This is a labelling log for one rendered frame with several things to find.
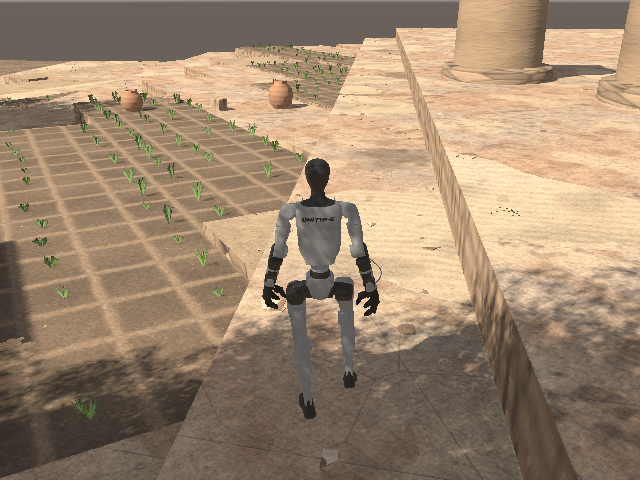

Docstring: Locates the left robot upper arm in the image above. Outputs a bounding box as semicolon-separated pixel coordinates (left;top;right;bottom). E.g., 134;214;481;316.
272;202;298;258

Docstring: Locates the right robot upper arm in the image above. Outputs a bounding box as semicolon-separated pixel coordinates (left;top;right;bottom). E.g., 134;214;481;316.
339;201;366;258

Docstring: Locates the right robot thigh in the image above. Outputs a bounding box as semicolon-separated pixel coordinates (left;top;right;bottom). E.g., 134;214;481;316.
333;277;354;327

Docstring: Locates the right robot forearm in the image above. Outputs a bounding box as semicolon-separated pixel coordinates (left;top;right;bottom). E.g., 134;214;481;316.
356;242;377;292

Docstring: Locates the right robot hand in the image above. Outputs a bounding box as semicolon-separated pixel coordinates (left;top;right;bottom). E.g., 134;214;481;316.
356;288;380;316

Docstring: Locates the left robot forearm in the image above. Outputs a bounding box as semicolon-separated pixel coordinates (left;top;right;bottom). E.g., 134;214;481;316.
264;243;283;287

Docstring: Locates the right robot shin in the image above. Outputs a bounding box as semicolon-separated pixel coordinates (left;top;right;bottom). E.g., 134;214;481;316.
341;310;355;376

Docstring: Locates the left robot hand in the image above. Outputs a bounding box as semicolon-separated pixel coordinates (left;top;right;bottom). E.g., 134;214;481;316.
262;285;286;309

